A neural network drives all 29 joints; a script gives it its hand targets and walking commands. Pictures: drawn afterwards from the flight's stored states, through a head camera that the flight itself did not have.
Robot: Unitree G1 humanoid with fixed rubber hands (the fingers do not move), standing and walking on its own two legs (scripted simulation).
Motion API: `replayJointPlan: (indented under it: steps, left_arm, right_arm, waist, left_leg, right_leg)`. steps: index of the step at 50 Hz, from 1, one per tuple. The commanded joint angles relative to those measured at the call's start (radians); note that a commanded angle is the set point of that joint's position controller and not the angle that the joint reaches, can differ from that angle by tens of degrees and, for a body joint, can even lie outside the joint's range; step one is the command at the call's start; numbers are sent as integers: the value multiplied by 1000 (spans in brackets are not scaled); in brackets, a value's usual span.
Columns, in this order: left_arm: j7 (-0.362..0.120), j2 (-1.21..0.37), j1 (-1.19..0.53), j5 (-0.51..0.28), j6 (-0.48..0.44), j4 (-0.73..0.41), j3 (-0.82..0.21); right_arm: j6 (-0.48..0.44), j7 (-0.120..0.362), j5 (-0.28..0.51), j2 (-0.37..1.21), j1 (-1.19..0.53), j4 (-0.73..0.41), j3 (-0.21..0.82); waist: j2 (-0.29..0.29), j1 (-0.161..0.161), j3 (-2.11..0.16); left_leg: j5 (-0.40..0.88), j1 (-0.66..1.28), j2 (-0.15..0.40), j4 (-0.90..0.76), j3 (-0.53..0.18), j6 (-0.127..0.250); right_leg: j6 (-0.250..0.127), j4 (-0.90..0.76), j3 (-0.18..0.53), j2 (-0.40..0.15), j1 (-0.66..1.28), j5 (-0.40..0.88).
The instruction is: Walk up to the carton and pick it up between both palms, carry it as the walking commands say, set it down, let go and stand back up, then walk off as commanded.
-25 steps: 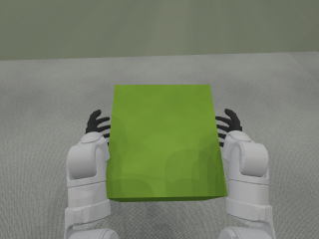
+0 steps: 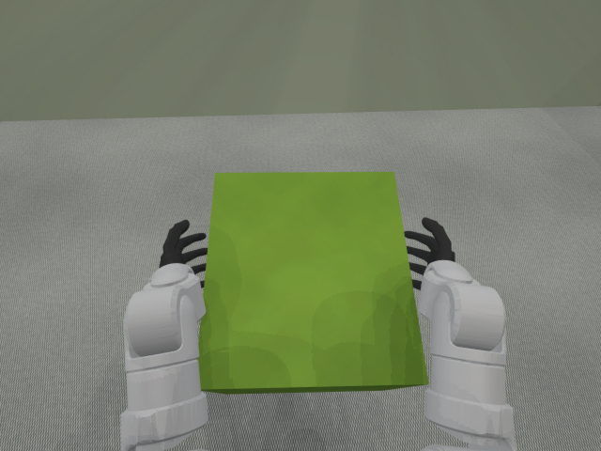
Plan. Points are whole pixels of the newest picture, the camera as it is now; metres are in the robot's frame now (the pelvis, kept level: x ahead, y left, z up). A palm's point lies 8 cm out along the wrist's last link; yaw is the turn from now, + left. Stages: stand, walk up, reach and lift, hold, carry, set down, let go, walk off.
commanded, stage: carry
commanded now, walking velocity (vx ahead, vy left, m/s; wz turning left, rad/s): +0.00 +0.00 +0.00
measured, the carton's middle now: (305, 289) +0.34 +0.00 +0.02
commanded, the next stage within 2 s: hold in 1.02 s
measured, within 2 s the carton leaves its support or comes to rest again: neither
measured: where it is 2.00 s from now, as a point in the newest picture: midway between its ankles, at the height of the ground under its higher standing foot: outside the picture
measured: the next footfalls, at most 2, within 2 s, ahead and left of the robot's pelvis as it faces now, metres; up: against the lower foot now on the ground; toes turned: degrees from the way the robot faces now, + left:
none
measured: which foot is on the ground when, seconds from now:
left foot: down 0.00-1.00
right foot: down 0.00-1.00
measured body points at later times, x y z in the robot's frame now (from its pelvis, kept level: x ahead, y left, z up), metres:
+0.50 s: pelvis +0.00 +0.00 +0.00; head -0.02 +0.00 +0.45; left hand +0.31 +0.17 +0.10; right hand +0.30 -0.16 +0.10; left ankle +0.07 +0.14 -0.73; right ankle +0.03 -0.14 -0.73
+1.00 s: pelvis +0.00 +0.00 +0.00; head -0.01 +0.00 +0.45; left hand +0.31 +0.17 +0.10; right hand +0.31 -0.16 +0.10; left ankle +0.07 +0.14 -0.73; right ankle +0.03 -0.14 -0.73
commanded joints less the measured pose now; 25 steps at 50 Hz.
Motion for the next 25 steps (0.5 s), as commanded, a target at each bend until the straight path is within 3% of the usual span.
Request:
replayJointPlan:
  steps: [1, 25]
  left_arm:
    - [-249, -870, -597, -388, 2, -48, -714]
    - [-263, -874, -538, -387, 2, -64, -728]
  right_arm:
    - [-5, 232, 372, 857, -585, -42, 695]
    - [-5, 248, 377, 866, -531, -68, 712]
  waist:
    - [1, -1, -309]
    - [1, -1, -292]
  left_leg:
    - [31, 163, 78, -68, -25, 56]
    - [31, 165, 73, -71, -24, 59]
  right_leg:
    - [-50, -96, 22, -77, 67, 20]
    - [-47, -97, 20, -73, 69, 18]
